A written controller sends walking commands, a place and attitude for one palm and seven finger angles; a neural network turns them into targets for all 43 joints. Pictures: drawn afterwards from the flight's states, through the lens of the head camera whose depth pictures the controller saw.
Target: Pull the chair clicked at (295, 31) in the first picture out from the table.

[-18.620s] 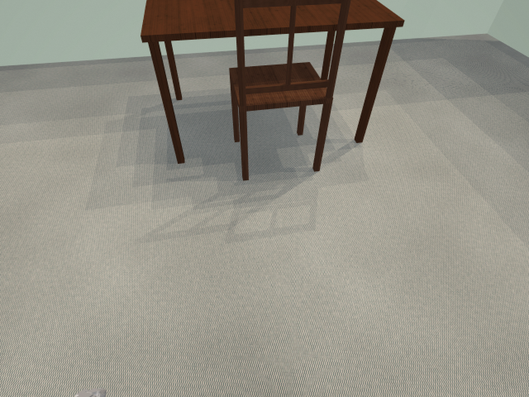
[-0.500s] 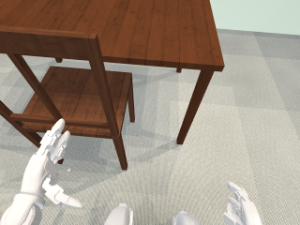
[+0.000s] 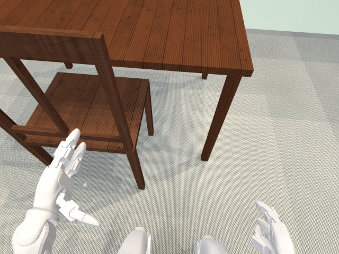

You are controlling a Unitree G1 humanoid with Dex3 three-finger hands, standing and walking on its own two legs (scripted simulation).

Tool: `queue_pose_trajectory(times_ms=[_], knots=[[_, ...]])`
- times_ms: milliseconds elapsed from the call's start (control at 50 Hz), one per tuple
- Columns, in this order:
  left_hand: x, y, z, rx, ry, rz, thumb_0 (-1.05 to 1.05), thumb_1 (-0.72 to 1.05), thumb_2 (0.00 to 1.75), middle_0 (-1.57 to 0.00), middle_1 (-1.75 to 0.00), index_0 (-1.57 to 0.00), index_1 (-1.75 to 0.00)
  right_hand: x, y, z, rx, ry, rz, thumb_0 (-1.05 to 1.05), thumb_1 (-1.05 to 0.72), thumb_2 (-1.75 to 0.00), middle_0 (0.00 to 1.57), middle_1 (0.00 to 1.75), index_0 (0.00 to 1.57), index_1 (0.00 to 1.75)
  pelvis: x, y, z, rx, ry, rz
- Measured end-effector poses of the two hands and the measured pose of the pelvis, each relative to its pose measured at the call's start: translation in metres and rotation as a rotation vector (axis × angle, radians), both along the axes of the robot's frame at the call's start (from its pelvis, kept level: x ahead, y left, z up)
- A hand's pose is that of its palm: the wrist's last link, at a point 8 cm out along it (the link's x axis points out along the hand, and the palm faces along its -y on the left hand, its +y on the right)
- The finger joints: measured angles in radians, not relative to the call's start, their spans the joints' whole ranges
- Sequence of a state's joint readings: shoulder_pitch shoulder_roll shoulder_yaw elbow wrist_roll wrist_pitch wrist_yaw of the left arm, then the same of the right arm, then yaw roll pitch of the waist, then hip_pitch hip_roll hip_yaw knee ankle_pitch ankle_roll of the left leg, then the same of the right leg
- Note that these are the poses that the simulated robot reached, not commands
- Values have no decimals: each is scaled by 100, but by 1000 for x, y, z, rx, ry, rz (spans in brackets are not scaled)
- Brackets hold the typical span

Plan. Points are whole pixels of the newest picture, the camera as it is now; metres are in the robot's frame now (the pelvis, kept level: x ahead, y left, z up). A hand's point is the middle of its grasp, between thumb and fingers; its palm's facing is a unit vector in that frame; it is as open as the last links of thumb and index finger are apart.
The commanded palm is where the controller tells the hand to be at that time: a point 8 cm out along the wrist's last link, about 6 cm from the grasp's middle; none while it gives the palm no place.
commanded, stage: aim the fingers beside a spindle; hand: left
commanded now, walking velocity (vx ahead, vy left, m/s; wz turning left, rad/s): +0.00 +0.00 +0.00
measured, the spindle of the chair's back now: (43, 101) +0.49 +0.38 +0.02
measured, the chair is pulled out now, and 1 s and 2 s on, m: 0.00 0.00 0.00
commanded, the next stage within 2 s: push the fingers through the gap in 1.76 s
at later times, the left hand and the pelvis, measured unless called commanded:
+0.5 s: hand (99, 172) +0.29 +0.18 +0.02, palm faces -0.09 -1.00 -0.04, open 16.9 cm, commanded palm +0.28 +0.24 +0.03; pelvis +0.00 +0.00 -0.01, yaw -1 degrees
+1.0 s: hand (109, 164) +0.32 +0.17 +0.00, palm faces -0.10 -1.00 -0.02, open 16.9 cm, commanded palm +0.31 +0.22 +0.00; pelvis +0.00 +0.01 -0.03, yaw -1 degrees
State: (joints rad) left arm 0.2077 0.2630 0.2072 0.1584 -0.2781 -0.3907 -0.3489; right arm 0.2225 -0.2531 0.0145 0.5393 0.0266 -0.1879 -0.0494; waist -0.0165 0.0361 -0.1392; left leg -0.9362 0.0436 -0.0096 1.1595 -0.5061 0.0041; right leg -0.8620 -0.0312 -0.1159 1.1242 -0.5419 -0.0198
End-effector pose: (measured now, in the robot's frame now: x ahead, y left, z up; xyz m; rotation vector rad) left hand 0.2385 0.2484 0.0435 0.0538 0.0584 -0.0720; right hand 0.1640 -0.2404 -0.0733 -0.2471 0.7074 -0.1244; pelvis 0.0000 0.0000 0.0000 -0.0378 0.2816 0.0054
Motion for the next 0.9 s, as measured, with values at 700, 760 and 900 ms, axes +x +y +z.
queue_pose_trajectory(times_ms=[700, 760, 900], knots=[[46, -12, -31, -24, -14, -14, -1, -50, 30, -6, -8, -6, -8, -17, 3, -28, -7, 110, -19, 2, -91, -90, 20, 30, 20, 30, -3, 8, -17, -2, 65, -15], [50, -15, -35, -31, -14, -22, -1, -50, 30, -6, -8, -6, -8, -17, 4, -30, -10, 116, -18, 2, -91, -90, 20, 30, 20, 30, -4, 9, -20, -4, 71, -15], [60, -22, -41, -33, -16, -25, -1, -50, 30, -6, -8, -6, -8, -20, 7, -35, -9, 137, -23, 2, -91, -90, 20, 30, 20, 30, -4, 12, -23, -5, 84, -18]])
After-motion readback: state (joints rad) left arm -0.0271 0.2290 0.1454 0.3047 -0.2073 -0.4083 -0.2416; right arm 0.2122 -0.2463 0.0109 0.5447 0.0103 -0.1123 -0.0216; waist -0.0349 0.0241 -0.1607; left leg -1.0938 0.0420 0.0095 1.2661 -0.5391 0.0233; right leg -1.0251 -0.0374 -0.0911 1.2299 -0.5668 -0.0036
